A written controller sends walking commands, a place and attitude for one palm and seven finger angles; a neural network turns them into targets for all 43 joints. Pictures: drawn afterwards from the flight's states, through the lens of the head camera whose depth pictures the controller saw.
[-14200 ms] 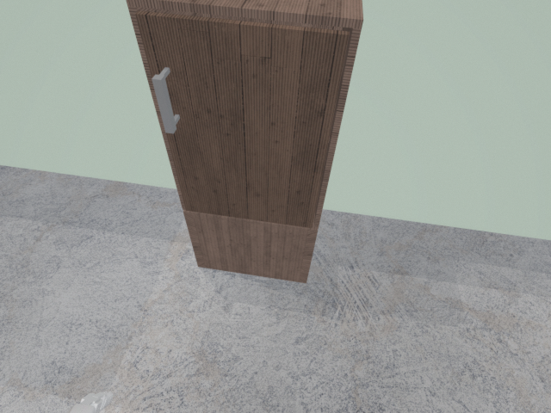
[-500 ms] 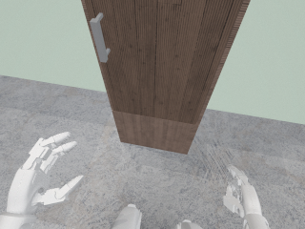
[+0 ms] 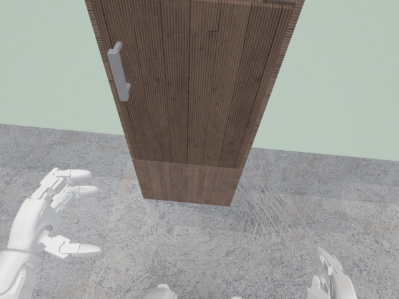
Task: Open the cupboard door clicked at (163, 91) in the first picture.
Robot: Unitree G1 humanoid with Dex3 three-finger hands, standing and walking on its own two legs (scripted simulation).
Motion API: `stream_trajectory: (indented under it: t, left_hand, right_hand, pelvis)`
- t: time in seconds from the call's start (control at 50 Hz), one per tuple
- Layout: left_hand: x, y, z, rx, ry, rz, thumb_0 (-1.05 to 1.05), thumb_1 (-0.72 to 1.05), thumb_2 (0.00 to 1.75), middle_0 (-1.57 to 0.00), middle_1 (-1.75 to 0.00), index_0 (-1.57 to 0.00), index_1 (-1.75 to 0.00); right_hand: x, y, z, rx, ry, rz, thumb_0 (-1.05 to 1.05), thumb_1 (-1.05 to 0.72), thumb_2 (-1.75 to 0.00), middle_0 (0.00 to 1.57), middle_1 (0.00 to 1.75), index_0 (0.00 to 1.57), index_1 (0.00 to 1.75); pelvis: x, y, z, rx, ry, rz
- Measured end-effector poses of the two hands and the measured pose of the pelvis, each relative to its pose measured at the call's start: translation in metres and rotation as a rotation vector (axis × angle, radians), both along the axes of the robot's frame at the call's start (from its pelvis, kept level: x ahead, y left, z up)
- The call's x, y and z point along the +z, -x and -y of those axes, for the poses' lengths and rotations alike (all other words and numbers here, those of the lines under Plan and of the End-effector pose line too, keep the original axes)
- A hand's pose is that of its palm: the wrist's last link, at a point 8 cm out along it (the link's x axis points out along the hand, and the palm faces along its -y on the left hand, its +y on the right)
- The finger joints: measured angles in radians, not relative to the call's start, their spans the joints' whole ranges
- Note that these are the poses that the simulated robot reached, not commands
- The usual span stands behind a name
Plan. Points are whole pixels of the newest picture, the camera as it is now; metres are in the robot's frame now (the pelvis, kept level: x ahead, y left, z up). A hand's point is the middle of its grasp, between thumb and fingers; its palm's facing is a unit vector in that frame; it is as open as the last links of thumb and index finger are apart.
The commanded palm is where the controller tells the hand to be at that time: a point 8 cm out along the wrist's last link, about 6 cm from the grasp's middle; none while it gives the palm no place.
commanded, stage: raise the hand with hooked fingers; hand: left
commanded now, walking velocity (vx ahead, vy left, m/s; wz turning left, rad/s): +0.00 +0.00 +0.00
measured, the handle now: (121, 72) +0.60 +0.23 +0.10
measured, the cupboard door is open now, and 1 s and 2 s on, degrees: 0 0 0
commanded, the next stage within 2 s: move the hooked fingers beside the handle in 0.94 s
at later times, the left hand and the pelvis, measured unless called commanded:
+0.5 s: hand (36, 168) +0.30 +0.30 +0.12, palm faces +0.01 -1.00 -0.04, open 14.0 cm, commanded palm +0.27 +0.33 +0.12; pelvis +0.01 +0.01 +0.02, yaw +1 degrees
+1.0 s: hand (54, 171) +0.30 +0.27 +0.12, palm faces -0.01 -1.00 -0.03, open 14.0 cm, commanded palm +0.27 +0.32 +0.12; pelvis +0.01 +0.00 +0.02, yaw +0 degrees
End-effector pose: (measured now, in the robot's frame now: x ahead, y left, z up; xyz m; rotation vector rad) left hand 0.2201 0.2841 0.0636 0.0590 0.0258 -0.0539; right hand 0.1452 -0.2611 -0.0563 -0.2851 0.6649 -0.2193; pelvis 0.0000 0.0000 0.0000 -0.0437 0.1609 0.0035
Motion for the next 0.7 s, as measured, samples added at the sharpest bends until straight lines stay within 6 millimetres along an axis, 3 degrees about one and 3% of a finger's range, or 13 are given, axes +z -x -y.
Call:
stream_trajectory:
  t: [0.1, 0.18, 0.3, 0.48, 0.6, 0.7]
  left_hand:
    - [0.028, -0.012, -0.023, 0.068, 0.001, 0.093, -0.01, -0.37, 0.35, -0.3, -1.11, -0.29, -1.12]
    - [0.028, -0.021, -0.039, 0.08, 0.007, 0.024, -0.01, -0.43, 0.33, -0.3, -1.15, -0.3, -1.16]
    - [0.03, -0.031, -0.045, 0.049, 0.01, -0.029, -0.01, -0.48, 0.31, -0.3, -1.18, -0.3, -1.19]
    - [0.056, -0.058, -0.066, 0.072, 0.015, 0.044, -0.01, -0.5, 0.3, -0.3, -1.19, -0.3, -1.2]
    - [0.045, -0.067, -0.058, 0.022, 0.035, -0.041, -0.01, -0.5, 0.3, -0.3, -1.2, -0.3, -1.2]
    - [0.042, -0.065, -0.047, 0.027, 0.041, -0.01, -0.01, -0.5, 0.3, -0.3, -1.2, -0.3, -1.2]
  right_hand:
    - [0.012, -0.016, -0.022, 0.045, -0.031, 0.055, 0.02, -0.9, -0.9, 0.2, 0.3, 0.2, 0.3]
    - [0.013, -0.025, -0.038, 0.08, -0.06, 0.062, 0.02, -0.9, -0.9, 0.2, 0.3, 0.2, 0.3]
    - [0.013, -0.027, -0.048, 0.103, -0.067, 0.041, 0.02, -0.9, -0.9, 0.2, 0.3, 0.21, 0.3]
    - [0.01, -0.015, -0.039, 0.078, -0.043, -0.028, 0.02, -0.9, -0.9, 0.2, 0.3, 0.21, 0.3]
    - [0.011, -0.007, -0.025, 0.043, -0.037, -0.044, 0.02, -0.9, -0.9, 0.2, 0.3, 0.21, 0.3]
    - [0.013, -0.004, -0.017, 0.034, -0.027, -0.052, 0.02, -0.9, -0.9, 0.2, 0.3, 0.2, 0.3]
  pelvis:
    - [0.006, -0.002, -0.005, 0.005, 0.004, 0.023]
    - [0.01, -0.003, -0.009, 0.012, 0.007, 0.033]
    - [0.014, -0.005, -0.014, 0.01, 0.005, 0.042]
    - [0.019, -0.008, -0.012, 0.011, 0.002, 0.05]
    - [0.021, -0.011, -0.012, 0.001, -0.003, 0.038]
    - [0.021, -0.013, -0.008, -0.009, -0.008, 0.037]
